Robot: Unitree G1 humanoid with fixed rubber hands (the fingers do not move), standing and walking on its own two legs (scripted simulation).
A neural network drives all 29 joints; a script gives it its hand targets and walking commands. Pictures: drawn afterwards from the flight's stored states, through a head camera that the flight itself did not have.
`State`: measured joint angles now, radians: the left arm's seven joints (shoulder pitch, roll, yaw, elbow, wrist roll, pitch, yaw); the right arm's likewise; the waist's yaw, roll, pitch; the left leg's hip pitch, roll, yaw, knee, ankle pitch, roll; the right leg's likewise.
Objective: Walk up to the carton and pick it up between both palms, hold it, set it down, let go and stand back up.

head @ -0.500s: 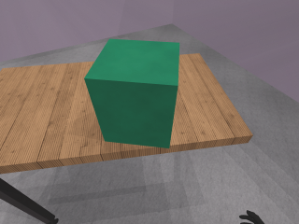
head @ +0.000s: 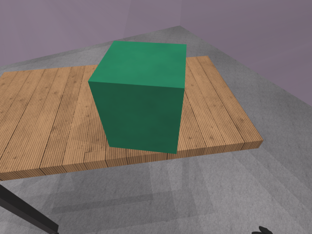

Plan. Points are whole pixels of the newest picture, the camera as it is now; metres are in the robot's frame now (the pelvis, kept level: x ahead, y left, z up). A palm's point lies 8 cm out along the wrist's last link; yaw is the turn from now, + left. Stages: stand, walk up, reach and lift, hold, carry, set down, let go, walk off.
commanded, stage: stand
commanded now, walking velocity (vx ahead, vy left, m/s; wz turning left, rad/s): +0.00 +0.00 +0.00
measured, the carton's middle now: (145, 98) +0.46 +0.04 +0.11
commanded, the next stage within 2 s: none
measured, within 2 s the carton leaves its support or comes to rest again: neither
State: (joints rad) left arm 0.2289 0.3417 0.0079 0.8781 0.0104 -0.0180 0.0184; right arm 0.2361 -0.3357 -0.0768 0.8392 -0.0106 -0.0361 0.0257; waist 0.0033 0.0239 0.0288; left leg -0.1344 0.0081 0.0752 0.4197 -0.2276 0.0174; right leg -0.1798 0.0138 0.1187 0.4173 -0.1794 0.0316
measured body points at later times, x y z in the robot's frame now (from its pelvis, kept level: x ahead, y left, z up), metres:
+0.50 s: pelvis +0.00 +0.00 +0.00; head -0.01 -0.01 +0.45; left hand +0.08 +0.30 -0.11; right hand +0.09 -0.30 -0.12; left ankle +0.00 +0.11 -0.74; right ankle +0.04 -0.14 -0.74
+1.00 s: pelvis -0.01 +0.00 +0.00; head -0.02 -0.01 +0.45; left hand +0.07 +0.30 -0.12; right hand +0.08 -0.30 -0.12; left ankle +0.00 +0.11 -0.74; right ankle +0.04 -0.14 -0.74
